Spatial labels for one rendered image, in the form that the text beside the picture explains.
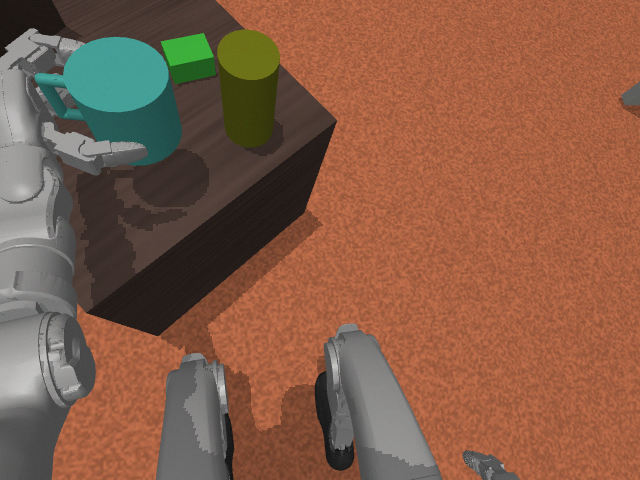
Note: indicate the left robot hand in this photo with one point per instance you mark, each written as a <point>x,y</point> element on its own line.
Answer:
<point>26,116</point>

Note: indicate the right robot foot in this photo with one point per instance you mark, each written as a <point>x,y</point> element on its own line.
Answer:
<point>337,459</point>

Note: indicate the right robot hand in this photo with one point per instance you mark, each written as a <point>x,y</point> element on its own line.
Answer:
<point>488,467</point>

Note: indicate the left robot arm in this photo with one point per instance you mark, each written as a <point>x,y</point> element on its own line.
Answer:
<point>45,363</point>

